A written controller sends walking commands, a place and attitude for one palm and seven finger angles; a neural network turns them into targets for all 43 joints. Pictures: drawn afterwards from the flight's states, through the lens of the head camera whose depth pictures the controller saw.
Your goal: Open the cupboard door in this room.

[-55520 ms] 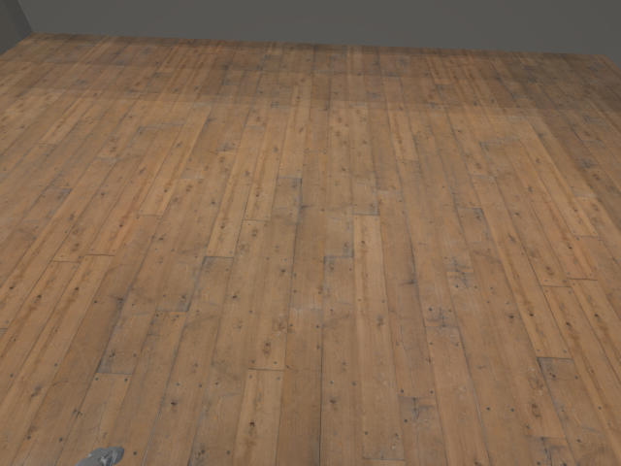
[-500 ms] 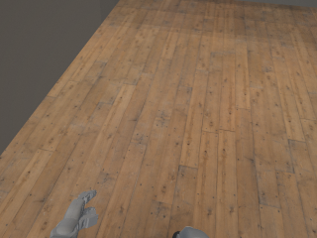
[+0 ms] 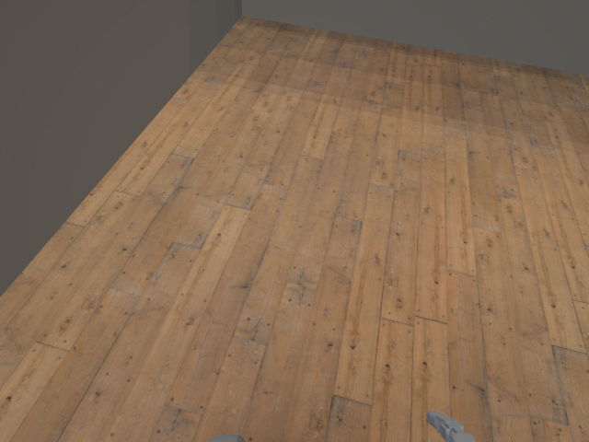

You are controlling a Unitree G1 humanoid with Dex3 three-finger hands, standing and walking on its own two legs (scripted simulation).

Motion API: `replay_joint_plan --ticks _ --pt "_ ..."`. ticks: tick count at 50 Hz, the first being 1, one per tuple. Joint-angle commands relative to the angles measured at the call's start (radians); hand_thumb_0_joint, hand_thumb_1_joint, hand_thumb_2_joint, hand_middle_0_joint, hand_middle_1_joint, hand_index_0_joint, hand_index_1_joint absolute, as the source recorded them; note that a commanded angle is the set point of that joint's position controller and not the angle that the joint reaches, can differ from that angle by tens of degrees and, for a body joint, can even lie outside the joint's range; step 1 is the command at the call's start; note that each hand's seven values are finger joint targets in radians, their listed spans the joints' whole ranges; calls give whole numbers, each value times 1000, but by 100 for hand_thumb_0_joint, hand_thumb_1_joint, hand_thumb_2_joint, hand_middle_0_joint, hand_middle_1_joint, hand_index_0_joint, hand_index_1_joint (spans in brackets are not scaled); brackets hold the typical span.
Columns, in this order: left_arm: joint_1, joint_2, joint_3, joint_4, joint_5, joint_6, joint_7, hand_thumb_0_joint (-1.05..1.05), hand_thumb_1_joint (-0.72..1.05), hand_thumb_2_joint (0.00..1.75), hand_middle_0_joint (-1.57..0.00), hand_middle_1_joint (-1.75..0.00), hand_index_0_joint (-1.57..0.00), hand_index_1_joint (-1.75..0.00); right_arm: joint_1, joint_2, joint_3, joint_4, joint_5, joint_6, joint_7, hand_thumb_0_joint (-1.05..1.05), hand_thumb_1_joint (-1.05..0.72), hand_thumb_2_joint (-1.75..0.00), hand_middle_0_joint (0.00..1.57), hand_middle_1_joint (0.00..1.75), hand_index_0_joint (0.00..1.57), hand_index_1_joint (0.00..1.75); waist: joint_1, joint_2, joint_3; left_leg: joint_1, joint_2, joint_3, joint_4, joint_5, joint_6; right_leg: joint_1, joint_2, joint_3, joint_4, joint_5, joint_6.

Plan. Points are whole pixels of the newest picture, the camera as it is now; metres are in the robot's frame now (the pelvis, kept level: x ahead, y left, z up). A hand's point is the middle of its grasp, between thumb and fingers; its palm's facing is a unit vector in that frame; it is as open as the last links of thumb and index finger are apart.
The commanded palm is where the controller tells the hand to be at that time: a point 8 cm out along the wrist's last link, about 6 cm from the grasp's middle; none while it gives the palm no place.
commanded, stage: walk to a spot facing it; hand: left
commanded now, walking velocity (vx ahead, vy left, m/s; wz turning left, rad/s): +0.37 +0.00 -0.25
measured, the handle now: out of the picture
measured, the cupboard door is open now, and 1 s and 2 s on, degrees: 45 45 45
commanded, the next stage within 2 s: turn to face it in 0.30 s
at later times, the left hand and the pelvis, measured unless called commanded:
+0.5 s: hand (250, 306) +0.36 +0.11 -0.15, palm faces -0.11 -0.97 -0.23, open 7.3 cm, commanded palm none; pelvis +0.23 -0.07 +0.01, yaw -5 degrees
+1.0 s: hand (233, 287) +0.40 +0.15 -0.16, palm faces +0.21 -0.95 -0.23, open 7.3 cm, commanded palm none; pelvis +0.35 -0.07 +0.00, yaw +10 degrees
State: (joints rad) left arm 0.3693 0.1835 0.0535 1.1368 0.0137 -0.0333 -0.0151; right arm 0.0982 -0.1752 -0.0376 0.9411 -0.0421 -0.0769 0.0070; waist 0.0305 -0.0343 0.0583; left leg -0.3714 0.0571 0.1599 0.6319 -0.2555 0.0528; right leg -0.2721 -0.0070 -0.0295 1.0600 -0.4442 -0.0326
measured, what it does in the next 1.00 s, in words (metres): walks ahead: right foot, then left foot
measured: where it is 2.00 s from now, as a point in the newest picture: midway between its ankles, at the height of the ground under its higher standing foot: (337, 380)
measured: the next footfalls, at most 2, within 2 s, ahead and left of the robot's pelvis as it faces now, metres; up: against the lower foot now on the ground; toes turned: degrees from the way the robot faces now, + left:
right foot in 0.38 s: +0.31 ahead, -0.16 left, +0.00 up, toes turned -12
left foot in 0.80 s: +0.43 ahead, +0.05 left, +0.00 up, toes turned +12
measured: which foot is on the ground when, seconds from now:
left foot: down 0.00-0.38, up 0.40-0.78, down 0.80-1.00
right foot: up 0.00-0.36, down 0.38-0.80, up 0.82-1.00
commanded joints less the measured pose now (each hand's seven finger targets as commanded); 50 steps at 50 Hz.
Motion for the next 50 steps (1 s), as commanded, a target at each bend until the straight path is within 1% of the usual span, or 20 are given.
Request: replay_joint_plan --ticks 1,5,12,14,16,17,18,19,20,22,24,28,34,38,39,40,41,43,45,50 --pt "-120 44 17 -134 14 -21 -14 0 90 90 -20 -30 -20 -30 258 -130 -27 50 8 -9 -29 0 -90 -90 20 30 20 30 -66 116 2 241 314 -326 -432 92 80 -389 -106 61 232 155 21" --pt "-95 14 15 -127 15 11 -21 0 90 90 -20 -30 -20 -30 263 -119 -21 74 20 -16 -28 0 -90 -90 20 30 20 30 -26 147 -9 217 238 -112 -464 187 61 -335 -120 23 19 256 41" --pt "-296 18 10 -185 13 14 -30 0 90 90 -20 -30 -20 -30 374 -118 -14 120 10 1 -22 0 -90 -90 20 30 20 30 -73 141 92 245 246 -23 -466 235 59 -278 -90 -66 -323 324 16" --pt "-307 36 11 -192 10 10 -29 0 90 90 -20 -30 -20 -30 382 -131 -17 131 5 6 -23 0 -90 -90 20 30 20 30 -64 141 83 287 266 -8 -415 305 50 -231 -77 -74 -374 281 -4" --pt "-228 64 15 -172 10 2 -27 0 90 90 -20 -30 -20 -30 368 -156 -17 134 8 11 -26 0 -90 -90 20 30 20 30 -15 107 25 299 262 10 -275 508 36 -70 -30 -109 -429 236 -31" --pt "-87 86 24 -131 12 -7 -23 0 90 90 -20 -30 -20 -30 349 -163 -16 133 13 13 -25 0 -90 -90 20 30 20 30 52 76 -48 265 222 40 -101 580 11 116 4 -121 -491 258 -49" --pt "80 158 46 -80 19 -23 -11 0 90 90 -20 -30 -20 -30 336 -146 -14 126 28 10 -17 0 -90 -90 20 30 20 30 121 -11 -156 91 153 79 161 481 -28 396 -88 6 -530 242 -95" --pt "205 272 74 -55 12 -27 7 0 90 90 -20 -30 -20 -30 364 -74 -5 92 46 6 -14 0 -90 -90 20 30 20 30 141 -289 -275 -193 -20 82 522 -246 -82 613 -399 489 -667 335 -219" --pt "166 283 71 -59 -10 -24 17 0 90 90 -20 -30 -20 -30 296 -96 -13 77 45 11 -19 0 -90 -90 20 30 20 30 120 -223 -254 -272 3 -71 686 -356 -70 553 -452 555 -749 414 -262" --pt "-9 176 35 -110 -9 -26 30 0 90 90 -20 -30 -20 -30 234 -73 -15 84 40 19 -25 0 -90 -90 20 30 20 30 39 -87 -129 -258 79 -165 685 -193 -72 302 -392 317 -739 603 -202" --pt "-105 106 10 -134 -2 -36 36 0 90 90 -20 -30 -20 -30 302 -18 -4 128 31 47 -24 0 -90 -90 20 30 20 30 -36 -71 -94 -129 95 -162 539 -134 -80 124 -330 105 -774 688 -145" --pt "-157 77 -5 -130 -1 -42 33 0 90 90 -20 -30 -20 -30 342 21 5 149 31 80 -16 0 -90 -90 20 30 20 30 -83 -66 -57 -60 60 -100 341 -61 -99 36 -289 -60 -802 693 -114" --pt "-153 117 22 -145 8 -18 41 0 90 90 -20 -30 -20 -30 169 -7 -10 55 27 90 3 0 -90 -90 20 30 20 30 -47 -96 -14 -91 45 -57 146 -56 -94 112 -334 -103 -720 686 -96" --pt "-159 160 37 -176 -1 2 39 0 90 90 -20 -30 -20 -30 228 -94 -26 32 14 89 8 0 -90 -90 20 30 20 30 -95 3 -88 129 2 -48 -71 144 -57 100 -301 -178 -439 645 -15" --pt "-138 130 36 -197 -7 11 37 0 90 90 -20 -30 -20 -30 288 -181 -45 26 6 82 3 0 -90 -90 20 30 20 30 -115 233 -143 258 166 -299 -160 441 34 -54 -198 -210 -222 360 56" --pt "-169 97 23 -246 -16 17 36 0 90 90 -20 -30 -20 -30 335 -273 -63 18 4 80 -10 0 -90 -90 20 30 20 30 -137 410 -171 324 389 -626 -239 775 196 -236 -65 -148 35 -265 103" --pt "-213 125 25 -280 -1 29 40 0 90 90 -20 -30 -20 -30 331 -297 -63 12 9 87 -17 0 -90 -90 20 30 20 30 -130 196 -178 254 411 -645 -261 520 224 -232 -60 -12 147 -257 87" --pt "-239 108 33 -270 6 36 37 0 90 90 -20 -30 -20 -30 213 -264 -61 -29 11 82 -29 0 -90 -90 20 30 20 30 -88 260 -141 157 315 -583 -305 253 160 -315 -83 44 201 -107 96" --pt "-209 108 37 -256 6 43 25 0 90 90 -20 -30 -20 -30 130 -226 -50 -59 10 74 -31 0 -90 -90 20 30 20 30 -47 176 -114 103 232 -458 -307 225 112 -279 -84 39 135 -1 104" --pt "-205 99 30 -276 3 57 26 0 90 90 -20 -30 -20 -30 117 -257 -68 -76 11 84 -21 0 -90 -90 20 30 20 30 -58 150 -148 112 183 -431 -301 155 106 -176 -47 11 -124 -14 106"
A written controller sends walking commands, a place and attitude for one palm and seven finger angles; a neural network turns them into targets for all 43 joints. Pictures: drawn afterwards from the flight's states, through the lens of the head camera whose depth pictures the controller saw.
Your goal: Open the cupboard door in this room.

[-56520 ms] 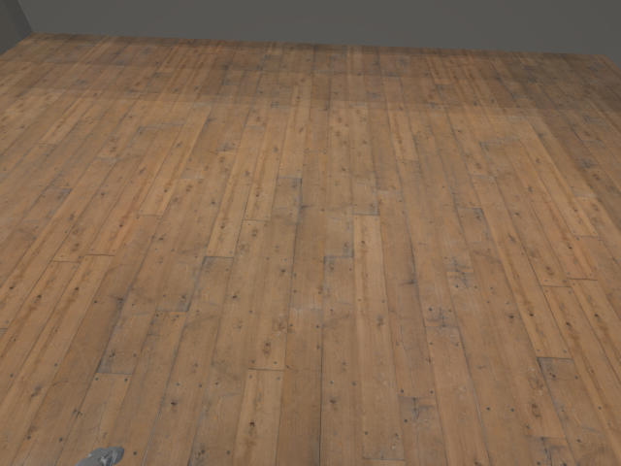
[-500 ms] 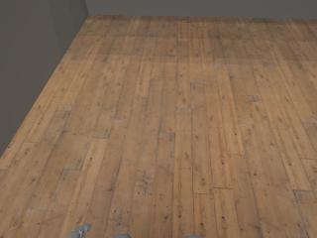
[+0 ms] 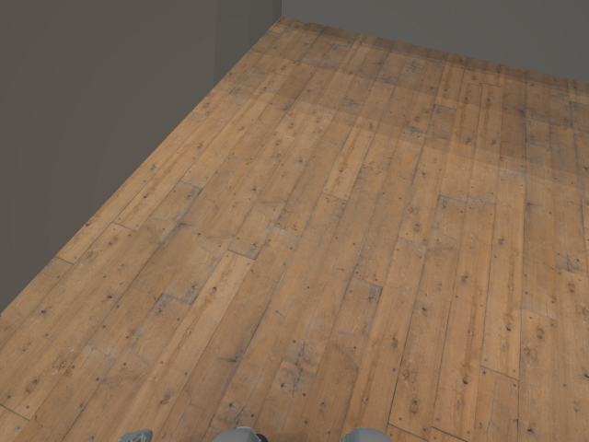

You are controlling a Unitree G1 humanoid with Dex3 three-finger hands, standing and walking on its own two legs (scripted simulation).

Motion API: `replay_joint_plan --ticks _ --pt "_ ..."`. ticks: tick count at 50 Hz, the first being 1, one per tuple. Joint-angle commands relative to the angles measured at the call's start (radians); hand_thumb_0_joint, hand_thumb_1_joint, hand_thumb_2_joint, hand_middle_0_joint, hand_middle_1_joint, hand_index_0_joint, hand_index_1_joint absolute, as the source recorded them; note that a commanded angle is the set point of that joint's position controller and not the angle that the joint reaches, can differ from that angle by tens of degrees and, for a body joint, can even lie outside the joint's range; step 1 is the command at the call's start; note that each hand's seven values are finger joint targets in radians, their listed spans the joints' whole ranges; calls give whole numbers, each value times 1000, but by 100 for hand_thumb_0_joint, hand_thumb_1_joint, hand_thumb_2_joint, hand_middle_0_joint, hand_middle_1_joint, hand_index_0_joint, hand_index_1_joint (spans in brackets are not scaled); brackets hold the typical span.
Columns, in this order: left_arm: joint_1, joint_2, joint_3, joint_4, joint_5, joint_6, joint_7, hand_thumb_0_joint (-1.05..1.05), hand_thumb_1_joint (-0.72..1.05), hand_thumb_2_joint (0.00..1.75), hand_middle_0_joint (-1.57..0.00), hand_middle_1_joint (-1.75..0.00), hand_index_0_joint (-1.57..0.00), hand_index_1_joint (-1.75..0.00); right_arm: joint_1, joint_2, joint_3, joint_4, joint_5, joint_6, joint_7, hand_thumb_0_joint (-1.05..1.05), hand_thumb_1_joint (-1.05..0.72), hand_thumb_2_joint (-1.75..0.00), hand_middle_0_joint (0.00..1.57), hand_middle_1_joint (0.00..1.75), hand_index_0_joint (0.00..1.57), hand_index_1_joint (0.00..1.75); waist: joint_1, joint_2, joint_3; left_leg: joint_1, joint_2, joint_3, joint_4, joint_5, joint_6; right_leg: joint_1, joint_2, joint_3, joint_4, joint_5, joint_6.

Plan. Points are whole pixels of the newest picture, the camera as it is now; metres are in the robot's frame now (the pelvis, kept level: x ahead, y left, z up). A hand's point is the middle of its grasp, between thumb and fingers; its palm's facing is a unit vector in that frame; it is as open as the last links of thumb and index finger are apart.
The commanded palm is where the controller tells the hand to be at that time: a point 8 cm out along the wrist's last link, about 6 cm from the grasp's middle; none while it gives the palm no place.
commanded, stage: turn to face it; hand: left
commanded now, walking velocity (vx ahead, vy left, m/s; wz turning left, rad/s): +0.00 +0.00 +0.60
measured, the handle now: out of the picture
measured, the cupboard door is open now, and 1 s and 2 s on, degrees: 45 45 45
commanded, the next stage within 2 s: none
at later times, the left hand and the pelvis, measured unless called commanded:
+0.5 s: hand out of the picture +0.00 +0.15 -0.17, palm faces +0.36 -0.90 -0.23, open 7.3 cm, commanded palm none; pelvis +0.04 -0.05 -0.01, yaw +21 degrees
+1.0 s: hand out of the picture +0.02 +0.11 -0.14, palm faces +0.60 -0.76 -0.26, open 7.3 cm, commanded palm none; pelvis +0.08 -0.09 +0.01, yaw +39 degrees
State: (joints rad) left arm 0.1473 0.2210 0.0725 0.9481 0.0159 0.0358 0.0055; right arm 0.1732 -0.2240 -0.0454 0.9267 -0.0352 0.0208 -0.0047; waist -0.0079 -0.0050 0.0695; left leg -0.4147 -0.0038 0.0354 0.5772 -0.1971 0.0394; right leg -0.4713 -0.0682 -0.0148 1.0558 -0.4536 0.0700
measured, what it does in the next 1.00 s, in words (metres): steps to the right, turning left: right foot, then left foot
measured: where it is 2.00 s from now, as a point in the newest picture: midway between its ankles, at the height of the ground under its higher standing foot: outside the picture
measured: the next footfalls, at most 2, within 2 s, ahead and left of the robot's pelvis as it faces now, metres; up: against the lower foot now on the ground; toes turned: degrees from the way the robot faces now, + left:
right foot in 0.14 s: +0.06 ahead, -0.17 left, +0.00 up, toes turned +4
left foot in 0.50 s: +0.03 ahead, +0.08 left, +0.00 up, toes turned +26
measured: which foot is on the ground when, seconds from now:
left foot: down 0.00-0.14, up 0.16-0.48, down 0.50-0.78, up 0.80-1.00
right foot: up 0.00-0.12, down 0.14-0.48, up 0.50-0.76, down 0.78-1.00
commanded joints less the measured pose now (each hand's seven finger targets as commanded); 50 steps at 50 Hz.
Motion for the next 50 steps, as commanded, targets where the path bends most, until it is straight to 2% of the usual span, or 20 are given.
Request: replay_joint_plan --ticks 1,5,6,7,8,11,13,18,21,23,24,25,30,37,38,39,40,41,44,50 --pt "21 62 11 -95 1 -12 6 0 90 90 -20 -30 -20 -30 31 -214 -65 -66 4 -9 -7 0 -90 -90 20 30 20 30 -17 141 -160 152 237 -312 -242 75 118 46 24 -10 -174 -8 2" --pt "112 85 15 -93 -3 -25 8 0 90 90 -20 -30 -20 -30 -37 -214 -78 -95 11 7 0 0 -90 -90 20 30 20 30 26 151 -159 39 174 -317 -163 48 72 271 64 -42 -501 124 -11" --pt "159 130 27 -89 2 -32 15 0 90 90 -20 -30 -20 -30 -58 -178 -75 -111 19 11 5 0 -90 -90 20 30 20 30 52 54 -158 -68 113 -277 -79 -38 26 395 -5 21 -661 145 -31" --pt "184 225 47 -93 19 -39 24 0 90 90 -20 -30 -20 -30 -68 -112 -66 -136 27 13 12 0 -90 -90 20 30 20 30 67 -223 -131 -263 -29 -114 147 -251 -60 463 -264 314 -807 52 -127" --pt "135 266 40 -115 17 -36 25 0 90 90 -20 -30 -20 -30 -102 -117 -65 -156 19 9 20 0 -90 -90 20 30 20 30 72 -308 -89 -259 -43 -48 414 -403 -78 339 -440 400 -845 156 -222" --pt "29 158 16 -132 11 -47 31 0 90 90 -20 -30 -20 -30 -84 -104 -60 -108 16 28 29 0 -90 -90 20 30 20 30 -2 -209 -33 -236 38 -58 646 -271 -96 288 -289 128 -715 525 -201" --pt "58 154 12 -126 12 -53 28 0 90 90 -20 -30 -20 -30 -92 -80 -47 -103 22 28 36 0 -90 -90 20 30 20 30 8 -216 -64 -192 34 -6 516 -260 -109 366 -252 4 -663 726 -171" --pt "159 212 28 -89 14 -52 26 0 90 90 -20 -30 -20 -30 -159 -59 -25 -118 28 20 42 0 -90 -90 20 30 20 30 60 -221 -106 -76 3 86 199 -252 -98 489 -275 -59 -578 936 -160" --pt "148 226 35 -85 9 -52 21 0 90 90 -20 -30 -20 -30 -113 -82 -29 -113 26 13 36 0 -90 -90 20 30 20 30 29 -206 -130 58 -23 118 20 -155 -77 461 -275 -104 -484 976 -128" --pt "112 211 33 -106 -5 -51 13 0 90 90 -20 -30 -20 -30 21 -168 -53 -80 14 2 30 0 -90 -90 20 30 20 30 -56 -60 -220 391 69 33 -122 200 -20 238 -237 -169 -241 756 -50" --pt "81 137 15 -149 -10 -46 6 0 90 90 -20 -30 -20 -30 94 -282 -84 -77 9 -2 25 0 -90 -90 20 30 20 30 -96 248 -251 570 361 -356 -136 599 134 -73 -83 -178 4 3 21" --pt "21 127 8 -186 -1 -31 15 0 90 90 -20 -30 -20 -30 155 -317 -86 -54 16 7 20 0 -90 -90 20 30 20 30 -110 217 -233 499 455 -396 -143 699 225 -126 -57 -60 108 -218 10" --pt "35 111 17 -126 1 -4 3 0 90 90 -20 -30 -20 -30 -46 -225 -63 -104 9 -4 -8 0 -90 -90 20 30 20 30 -8 177 -119 228 249 -236 -192 339 121 -51 -36 7 32 -11 17" --pt "142 107 22 -116 -2 -21 3 0 90 90 -20 -30 -20 -30 -111 -224 -74 -125 12 14 1 0 -90 -90 20 30 20 30 49 152 -107 5 169 -278 -113 85 67 300 53 -61 -466 155 -2" --pt "183 150 33 -112 5 -33 10 0 90 90 -20 -30 -20 -30 -117 -183 -70 -137 20 14 5 0 -90 -90 20 30 20 30 75 16 -118 -73 93 -229 -1 -24 18 401 -22 15 -639 177 -22" --pt "202 251 52 -121 22 -44 20 0 90 90 -20 -30 -20 -30 -104 -113 -61 -157 28 14 13 0 -90 -90 20 30 20 30 84 -286 -117 -234 -56 -68 249 -296 -68 465 -304 345 -786 184 -124" --pt "175 275 44 -136 14 -41 23 0 90 90 -20 -30 -20 -30 -107 -133 -65 -159 20 18 18 0 -90 -90 20 30 20 30 85 -315 -107 -208 -38 -79 520 -432 -68 334 -447 415 -823 172 -219" --pt "123 221 37 -145 11 -45 31 0 90 90 -20 -30 -20 -30 -119 -140 -70 -142 18 25 18 0 -90 -90 20 30 20 30 55 -298 -77 -211 1 -120 654 -381 -66 269 -402 402 -816 194 -226" --pt "16 143 12 -168 11 -46 32 0 90 90 -20 -30 -20 -30 -63 -93 -54 -98 21 34 35 0 -90 -90 20 30 20 30 -11 -209 -81 -167 37 -54 646 -248 -99 294 -260 60 -712 508 -176" --pt "151 187 27 -110 12 -55 31 0 90 90 -20 -30 -20 -30 -132 -47 -28 -99 28 23 39 0 -90 -90 20 30 20 30 56 -189 -124 -92 19 57 261 -268 -105 502 -287 -59 -610 879 -176"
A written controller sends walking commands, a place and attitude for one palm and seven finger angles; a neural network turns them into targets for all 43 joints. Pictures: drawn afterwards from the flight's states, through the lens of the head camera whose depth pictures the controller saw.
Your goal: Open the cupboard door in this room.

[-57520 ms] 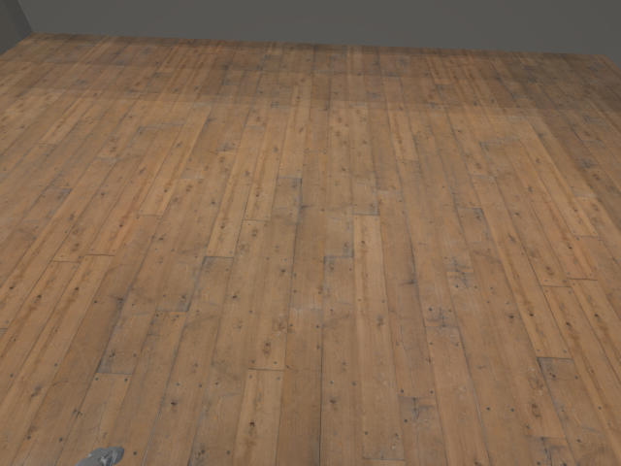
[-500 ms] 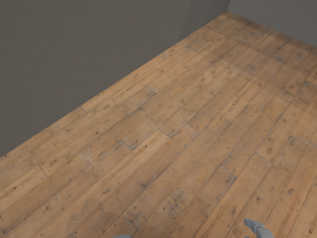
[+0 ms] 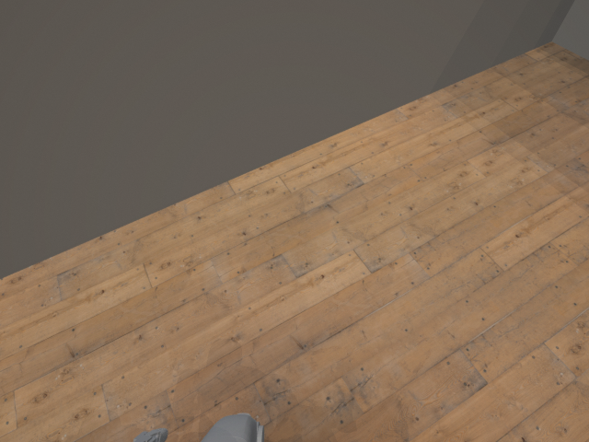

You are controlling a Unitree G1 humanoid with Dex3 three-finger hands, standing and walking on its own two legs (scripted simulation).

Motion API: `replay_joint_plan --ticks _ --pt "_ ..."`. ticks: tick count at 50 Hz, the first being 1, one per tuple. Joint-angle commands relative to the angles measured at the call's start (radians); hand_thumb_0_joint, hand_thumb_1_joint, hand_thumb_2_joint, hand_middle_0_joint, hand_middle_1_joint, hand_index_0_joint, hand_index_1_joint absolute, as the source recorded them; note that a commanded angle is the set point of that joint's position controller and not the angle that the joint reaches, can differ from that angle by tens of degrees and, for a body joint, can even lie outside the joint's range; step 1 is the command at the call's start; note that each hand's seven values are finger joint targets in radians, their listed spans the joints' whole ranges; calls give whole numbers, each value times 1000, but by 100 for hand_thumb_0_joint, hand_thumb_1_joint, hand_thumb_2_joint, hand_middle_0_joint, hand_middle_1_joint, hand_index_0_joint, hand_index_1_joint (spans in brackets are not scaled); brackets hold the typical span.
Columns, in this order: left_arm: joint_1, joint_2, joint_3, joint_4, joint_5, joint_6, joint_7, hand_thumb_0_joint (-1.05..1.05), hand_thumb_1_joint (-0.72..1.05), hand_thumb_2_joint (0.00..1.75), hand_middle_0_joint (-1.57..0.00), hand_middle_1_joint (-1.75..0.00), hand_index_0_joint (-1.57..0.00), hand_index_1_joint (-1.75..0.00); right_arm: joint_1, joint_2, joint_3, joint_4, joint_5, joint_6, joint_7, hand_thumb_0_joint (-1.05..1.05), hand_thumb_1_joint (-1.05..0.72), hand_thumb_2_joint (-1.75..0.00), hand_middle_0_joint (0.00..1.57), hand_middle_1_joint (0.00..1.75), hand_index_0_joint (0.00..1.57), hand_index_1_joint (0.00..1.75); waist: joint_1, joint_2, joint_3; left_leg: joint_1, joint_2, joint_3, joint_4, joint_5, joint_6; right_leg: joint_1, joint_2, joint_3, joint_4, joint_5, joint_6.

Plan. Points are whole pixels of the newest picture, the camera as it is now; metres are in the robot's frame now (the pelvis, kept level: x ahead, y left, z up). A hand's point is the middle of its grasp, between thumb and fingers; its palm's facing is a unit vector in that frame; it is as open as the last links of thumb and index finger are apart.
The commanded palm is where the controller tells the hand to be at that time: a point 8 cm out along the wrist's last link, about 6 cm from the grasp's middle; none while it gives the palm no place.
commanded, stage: turn to face it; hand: left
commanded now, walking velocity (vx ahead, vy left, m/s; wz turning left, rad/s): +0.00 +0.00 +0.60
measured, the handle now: out of the picture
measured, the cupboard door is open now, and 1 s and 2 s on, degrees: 45 45 45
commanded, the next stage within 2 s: none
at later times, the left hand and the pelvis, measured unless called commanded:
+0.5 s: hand out of the picture +0.06 +0.23 -0.16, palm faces +0.31 -0.91 -0.29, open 7.3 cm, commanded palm none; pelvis +0.01 -0.01 -0.01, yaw +18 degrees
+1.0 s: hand out of the picture -0.09 +0.18 -0.19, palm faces +0.63 -0.74 -0.24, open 7.3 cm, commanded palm none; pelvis +0.01 -0.02 -0.02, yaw +38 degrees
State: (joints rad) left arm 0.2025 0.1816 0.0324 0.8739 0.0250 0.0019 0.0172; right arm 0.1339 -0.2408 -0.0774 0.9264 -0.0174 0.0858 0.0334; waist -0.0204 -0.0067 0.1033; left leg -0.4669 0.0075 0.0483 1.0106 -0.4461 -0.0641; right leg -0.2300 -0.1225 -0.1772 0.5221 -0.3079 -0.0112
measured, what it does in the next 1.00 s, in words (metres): steps on the spot, turning left: left foot, then right foot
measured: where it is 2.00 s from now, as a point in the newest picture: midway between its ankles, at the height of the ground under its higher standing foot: outside the picture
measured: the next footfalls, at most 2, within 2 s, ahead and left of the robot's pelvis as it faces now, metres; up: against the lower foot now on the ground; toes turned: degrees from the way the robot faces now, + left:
left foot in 0.16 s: +0.03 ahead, +0.13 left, +0.00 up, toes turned +12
right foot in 0.52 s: +0.10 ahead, -0.13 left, +0.00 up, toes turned +16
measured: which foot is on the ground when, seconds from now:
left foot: up 0.00-0.14, down 0.16-0.52, up 0.54-0.90, down 0.92-1.00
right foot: down 0.00-0.16, up 0.18-0.50, down 0.52-0.90, up 0.92-1.00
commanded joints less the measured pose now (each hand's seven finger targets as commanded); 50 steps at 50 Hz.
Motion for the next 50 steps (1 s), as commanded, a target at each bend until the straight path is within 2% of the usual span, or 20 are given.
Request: replay_joint_plan --ticks 1,4,6,7,8,9,14,21,24,25,26,27,30,32,39,43,44,45,46,50 --pt "102 234 70 -32 3 -19 18 0 90 90 -20 -30 -20 -30 -99 -32 6 -102 11 -42 1 0 -90 -90 20 30 20 30 76 -194 -158 -17 3 55 -209 -18 4 255 -238 100 -70 737 -95" --pt "84 241 78 -24 4 -15 13 0 90 90 -20 -30 -20 -30 -63 -43 3 -99 12 -50 -1 0 -90 -90 20 30 20 30 54 -205 -172 88 -6 79 -371 50 21 217 -245 66 -11 691 -70" --pt "45 236 82 -33 -10 -11 7 0 90 90 -20 -30 -20 -30 48 -96 -12 -73 3 -59 -4 0 -90 -90 20 30 20 30 -20 -101 -208 320 13 55 -571 281 51 70 -223 -1 164 559 -3" --pt "42 178 76 -66 -17 -4 -2 0 90 90 -20 -30 -20 -30 120 -211 -41 -63 -8 -68 -11 0 -90 -90 20 30 20 30 -58 181 -259 516 255 -270 -605 596 167 -201 -97 -43 390 94 75" --pt "-28 133 50 -114 -14 4 0 0 90 90 -20 -30 -20 -30 184 -286 -57 -51 -5 -60 -20 0 -90 -90 20 30 20 30 -90 333 -239 526 440 -473 -631 916 314 -373 -7 40 567 -393 103" --pt "-91 156 48 -131 -3 19 6 0 90 90 -20 -30 -20 -30 202 -266 -50 -43 -3 -60 -31 0 -90 -90 20 30 20 30 -92 169 -213 488 436 -453 -610 838 330 -406 -16 130 641 -346 96" --pt "-35 141 60 -48 -7 29 -10 0 90 90 -20 -30 -20 -30 28 -190 -26 -84 -6 -75 -49 0 -90 -90 20 30 20 30 10 143 -147 303 225 -244 -648 618 217 -314 12 171 600 -105 103" --pt "-57 132 53 -74 -13 25 -7 0 90 90 -20 -30 -20 -30 29 -204 -40 -84 -12 -62 -41 0 -90 -90 20 30 20 30 2 175 -134 223 195 -341 -636 486 219 -143 90 140 267 -129 89" --pt "52 154 61 -55 -15 7 -2 0 90 90 -20 -30 -20 -30 -25 -194 -45 -103 -2 -54 -39 0 -90 -90 20 30 20 30 60 147 -156 104 141 -343 -537 437 168 87 110 129 -19 41 76" --pt "90 207 72 -50 -8 -5 6 0 90 90 -20 -30 -20 -30 -19 -147 -40 -114 7 -55 -35 0 -90 -90 20 30 20 30 77 12 -176 -16 65 -291 -424 282 111 228 -12 242 -176 52 46" --pt "106 299 90 -49 8 -12 14 0 90 90 -20 -30 -20 -30 -14 -79 -29 -138 12 -57 -28 0 -90 -90 20 30 20 30 86 -295 -168 -175 -94 -85 -162 -84 24 281 -303 530 -257 144 -71" --pt "93 297 77 -59 1 -11 17 0 90 90 -20 -30 -20 -30 -26 -121 -36 -134 1 -51 -25 0 -90 -90 20 30 20 30 85 -266 -159 -146 -48 -118 80 -182 30 146 -388 540 -256 195 -146" --pt "-47 190 53 -86 -4 -8 21 0 90 90 -20 -30 -20 -30 -6 -92 -32 -86 0 -30 -10 0 -90 -90 20 30 20 30 5 -202 -89 -126 16 -96 253 -3 9 55 -220 271 -195 332 -111" --pt "-32 182 48 -85 -3 -15 18 0 90 90 -20 -30 -20 -30 -6 -72 -21 -78 4 -25 -2 0 -90 -90 20 30 20 30 5 -215 -98 -101 15 -51 167 27 -7 87 -188 164 -178 441 -86" --pt "80 236 69 -29 7 -15 16 0 90 90 -20 -30 -20 -30 -95 -39 -2 -97 11 -37 3 0 -90 -90 20 30 20 30 69 -207 -130 2 6 43 -205 -30 1 205 -246 110 -106 589 -100" --pt "61 251 83 -26 -4 -8 5 0 90 90 -20 -30 -20 -30 -11 -69 -6 -86 7 -52 -4 0 -90 -90 20 30 20 30 18 -176 -166 215 -13 80 -482 156 29 117 -236 26 32 526 -32" --pt "48 232 79 -30 -9 -3 1 0 90 90 -20 -30 -20 -30 40 -114 -19 -76 3 -57 -3 0 -90 -90 20 30 20 30 -15 -71 -194 368 38 12 -586 297 55 -1 -211 -2 167 422 13" --pt "42 168 69 -69 -17 3 -7 0 90 90 -20 -30 -20 -30 115 -238 -49 -71 -8 -67 -11 0 -90 -90 20 30 20 30 -58 239 -242 543 312 -362 -608 651 194 -278 -65 -45 405 -96 95" --pt "-36 143 50 -114 -8 12 -2 0 90 90 -20 -30 -20 -30 187 -294 -60 -49 -4 -58 -22 0 -90 -90 20 30 20 30 -92 272 -233 514 443 -466 -625 844 314 -376 -11 65 553 -391 97" --pt "-53 150 60 -55 -5 28 -6 0 90 90 -20 -30 -20 -30 40 -201 -33 -81 -6 -70 -51 0 -90 -90 20 30 20 30 -11 177 -151 323 259 -296 -656 613 234 -358 -6 184 655 -135 100"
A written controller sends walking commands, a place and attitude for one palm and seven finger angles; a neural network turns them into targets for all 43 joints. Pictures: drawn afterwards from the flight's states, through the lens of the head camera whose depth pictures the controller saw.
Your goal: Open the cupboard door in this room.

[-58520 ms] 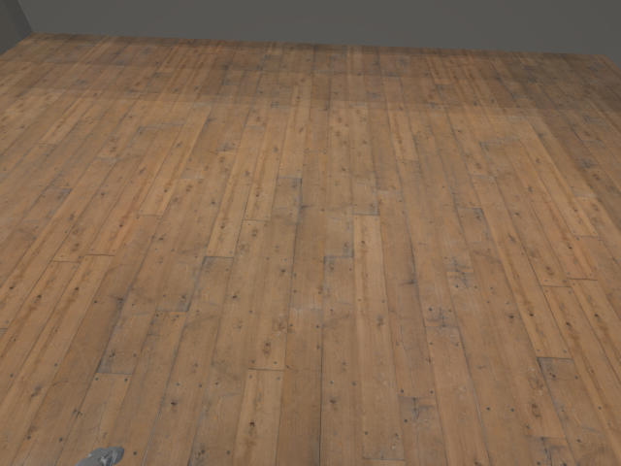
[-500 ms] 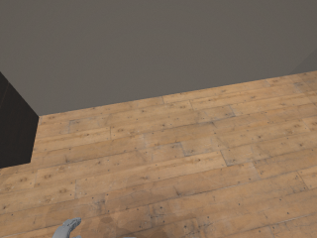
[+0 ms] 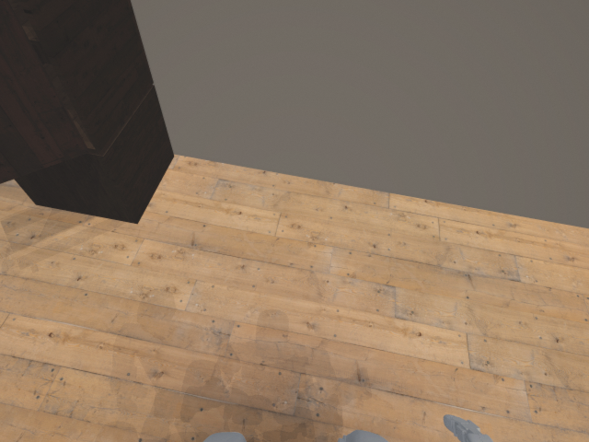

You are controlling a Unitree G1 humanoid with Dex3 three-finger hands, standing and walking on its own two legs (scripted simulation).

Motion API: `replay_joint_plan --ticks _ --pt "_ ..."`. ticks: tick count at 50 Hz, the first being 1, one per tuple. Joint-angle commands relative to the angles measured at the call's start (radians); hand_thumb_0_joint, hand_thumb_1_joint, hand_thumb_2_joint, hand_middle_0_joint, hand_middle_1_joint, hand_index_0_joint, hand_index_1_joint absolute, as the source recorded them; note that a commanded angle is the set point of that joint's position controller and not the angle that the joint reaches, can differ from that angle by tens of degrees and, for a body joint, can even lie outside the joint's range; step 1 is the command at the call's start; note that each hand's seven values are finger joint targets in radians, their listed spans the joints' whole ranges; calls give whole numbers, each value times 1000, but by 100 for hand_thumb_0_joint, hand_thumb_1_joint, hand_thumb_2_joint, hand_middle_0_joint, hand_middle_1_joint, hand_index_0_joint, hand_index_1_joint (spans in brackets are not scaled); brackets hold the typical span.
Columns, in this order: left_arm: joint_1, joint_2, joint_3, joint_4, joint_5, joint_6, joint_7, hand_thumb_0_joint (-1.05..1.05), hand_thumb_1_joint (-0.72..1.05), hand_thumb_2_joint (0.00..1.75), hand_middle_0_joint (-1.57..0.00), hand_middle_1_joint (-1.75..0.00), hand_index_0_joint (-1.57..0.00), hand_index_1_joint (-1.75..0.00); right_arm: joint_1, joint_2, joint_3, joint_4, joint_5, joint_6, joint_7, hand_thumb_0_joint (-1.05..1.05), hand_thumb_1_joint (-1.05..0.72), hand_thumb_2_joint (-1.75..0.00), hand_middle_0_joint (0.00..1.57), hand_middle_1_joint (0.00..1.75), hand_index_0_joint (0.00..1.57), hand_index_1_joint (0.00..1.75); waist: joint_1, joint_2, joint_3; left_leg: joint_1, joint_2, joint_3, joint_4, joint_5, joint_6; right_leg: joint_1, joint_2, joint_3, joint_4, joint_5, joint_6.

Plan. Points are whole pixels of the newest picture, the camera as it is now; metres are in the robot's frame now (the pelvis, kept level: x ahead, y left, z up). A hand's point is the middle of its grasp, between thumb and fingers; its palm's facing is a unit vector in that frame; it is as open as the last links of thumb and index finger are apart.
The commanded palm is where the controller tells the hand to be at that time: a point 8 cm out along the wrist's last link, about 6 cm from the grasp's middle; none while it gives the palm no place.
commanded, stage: turn to face it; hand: left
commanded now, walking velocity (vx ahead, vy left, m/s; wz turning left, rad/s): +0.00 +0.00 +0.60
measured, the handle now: out of the picture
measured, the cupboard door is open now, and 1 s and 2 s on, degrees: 45 45 45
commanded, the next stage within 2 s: take the last steps up to it in 1.14 s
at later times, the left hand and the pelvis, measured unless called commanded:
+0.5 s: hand out of the picture +0.04 +0.16 -0.14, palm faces +0.29 -0.93 -0.25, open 7.3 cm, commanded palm none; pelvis +0.00 -0.05 +0.02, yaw +18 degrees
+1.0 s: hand out of the picture -0.04 +0.20 -0.15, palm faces +0.55 -0.79 -0.26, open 7.3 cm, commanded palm none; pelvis +0.00 -0.03 +0.01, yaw +33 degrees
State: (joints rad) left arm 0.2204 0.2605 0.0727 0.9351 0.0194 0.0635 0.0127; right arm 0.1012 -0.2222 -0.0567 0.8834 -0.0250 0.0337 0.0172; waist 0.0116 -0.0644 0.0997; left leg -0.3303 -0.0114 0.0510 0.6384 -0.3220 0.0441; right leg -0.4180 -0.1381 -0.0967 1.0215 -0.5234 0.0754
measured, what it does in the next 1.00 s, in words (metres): steps on the spot, turning left: right foot, then left foot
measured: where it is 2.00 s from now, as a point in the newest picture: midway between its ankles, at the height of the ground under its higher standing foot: outside the picture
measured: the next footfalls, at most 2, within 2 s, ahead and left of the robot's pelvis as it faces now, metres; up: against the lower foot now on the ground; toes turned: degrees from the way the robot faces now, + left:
right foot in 0.30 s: +0.06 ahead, -0.15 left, +0.00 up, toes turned +8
left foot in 0.68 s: -0.02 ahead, +0.10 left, +0.00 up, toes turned +30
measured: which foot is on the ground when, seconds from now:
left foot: down 0.00-0.30, up 0.32-0.66, down 0.68-1.00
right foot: up 0.00-0.28, down 0.30-0.68, up 0.70-1.00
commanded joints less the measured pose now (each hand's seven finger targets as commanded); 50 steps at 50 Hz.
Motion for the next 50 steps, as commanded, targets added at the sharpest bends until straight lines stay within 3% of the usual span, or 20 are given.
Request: replay_joint_plan --ticks 1,9,11,13,14,15,16,17,18,20,28,31,32,33,34,35,37,40,46,50 --pt "-48 70 21 -102 1 -31 -5 0 90 90 -20 -30 -20 -30 60 -207 -48 -40 2 -21 -34 0 -90 -90 20 30 20 30 -28 208 -143 179 249 -269 -287 478 111 -151 19 99 136 114 15" --pt "-73 62 12 -129 -6 -36 -1 0 90 90 -20 -30 -20 -30 71 -217 -57 -33 -3 -11 -25 0 -90 -90 20 30 20 30 -33 221 -136 123 215 -351 -271 374 117 9 94 73 -199 89 7" --pt "-40 58 12 -127 -10 -42 1 0 90 90 -20 -30 -20 -30 51 -218 -62 -42 -3 -5 -25 0 -90 -90 20 30 20 30 -21 228 -146 79 199 -382 -241 385 107 109 126 59 -318 115 -4" --pt "34 75 20 -113 -12 -55 7 0 90 90 -20 -30 -20 -30 17 -202 -63 -54 7 -2 -23 0 -90 -90 20 30 20 30 24 198 -164 -14 151 -375 -167 334 63 284 122 57 -544 261 -14" --pt "70 134 33 -110 -1 -67 15 0 90 90 -20 -30 -20 -30 19 -158 -59 -63 16 -3 -17 0 -90 -90 20 30 20 30 42 62 -178 -149 77 -320 -52 184 8 431 -1 185 -685 274 -47" --pt "85 214 47 -108 13 -72 22 0 90 90 -20 -30 -20 -30 19 -95 -48 -84 20 -5 -11 0 -90 -90 20 30 20 30 51 -223 -159 -299 -81 -107 198 -206 -80 468 -283 444 -761 354 -161" --pt "64 209 36 -118 6 -72 24 0 90 90 -20 -30 -20 -30 10 -134 -57 -79 8 2 -9 0 -90 -90 20 30 20 30 43 -203 -136 -280 -37 -127 434 -296 -77 331 -362 449 -760 413 -233" --pt "18 166 29 -126 3 -74 28 0 90 90 -20 -30 -20 -30 6 -134 -60 -60 6 12 -7 0 -90 -90 20 30 20 30 18 -195 -116 -277 -8 -143 552 -248 -79 283 -303 409 -741 453 -237" --pt "-33 134 17 -135 -1 -73 25 0 90 90 -20 -30 -20 -30 22 -126 -59 -42 6 19 0 0 -90 -90 20 30 20 30 -12 -166 -83 -283 14 -124 615 -170 -90 265 -240 286 -718 496 -215" --pt "-73 98 9 -147 2 -75 25 0 90 90 -20 -30 -20 -30 38 -96 -48 -24 9 26 12 0 -90 -90 20 30 20 30 -36 -143 -79 -250 34 -79 586 -101 -108 253 -181 129 -691 599 -184" --pt "50 170 34 -92 11 -73 18 0 90 90 -20 -30 -20 -30 -51 -58 -25 -45 18 14 19 0 -90 -90 20 30 20 30 33 -146 -107 -112 18 48 155 -151 -104 348 -235 34 -612 738 -186" --pt "31 172 43 -89 4 -66 10 0 90 90 -20 -30 -20 -30 29 -79 -28 -32 15 2 14 0 -90 -90 20 30 20 30 -11 -116 -141 63 2 70 -83 9 -86 282 -217 -33 -495 665 -123" --pt "22 160 41 -95 -4 -60 6 0 90 90 -20 -30 -20 -30 79 -118 -38 -20 12 -5 13 0 -90 -90 20 30 20 30 -44 -29 -165 196 34 31 -196 134 -66 190 -197 -68 -384 592 -77" --pt "30 101 33 -124 -10 -53 -1 0 90 90 -20 -30 -20 -30 139 -230 -65 -19 2 -14 7 0 -90 -90 20 30 20 30 -75 238 -222 359 273 -299 -237 410 47 -39 -70 -118 -165 231 -1" --pt "-55 50 3 -169 -5 -49 1 0 90 90 -20 -30 -20 -30 217 -299 -80 -4 3 -8 -3 0 -90 -90 20 30 20 30 -119 345 -215 359 441 -468 -265 681 174 -171 1 -39 10 -168 16" --pt "-94 67 6 -175 1 -39 5 0 90 90 -20 -30 -20 -30 235 -292 -77 6 -1 -12 -16 0 -90 -90 20 30 20 30 -119 219 -218 333 441 -470 -261 623 205 -202 4 45 106 -127 4" --pt "-98 59 13 -129 -2 -36 6 0 90 90 -20 -30 -20 -30 146 -233 -59 -9 -2 -17 -36 0 -90 -90 20 30 20 30 -77 310 -173 230 327 -355 -269 572 153 -190 2 105 154 6 7" --pt "-39 57 13 -81 -3 -31 -4 0 90 90 -20 -30 -20 -30 78 -189 -38 -22 0 -28 -39 0 -90 -90 20 30 20 30 -25 200 -157 194 251 -243 -273 578 117 -119 27 90 100 101 8" --pt "-53 39 1 -88 -7 -31 -1 0 90 90 -20 -30 -20 -30 84 -189 -38 -9 -5 -17 -34 0 -90 -90 20 30 20 30 -31 184 -132 142 242 -292 -280 451 129 16 81 59 -168 72 -1" --pt "38 38 4 -64 -12 -49 3 0 90 90 -20 -30 -20 -30 47 -178 -39 -10 2 -9 -32 0 -90 -90 20 30 20 30 8 203 -156 67 198 -307 -206 415 92 223 120 34 -458 214 -17"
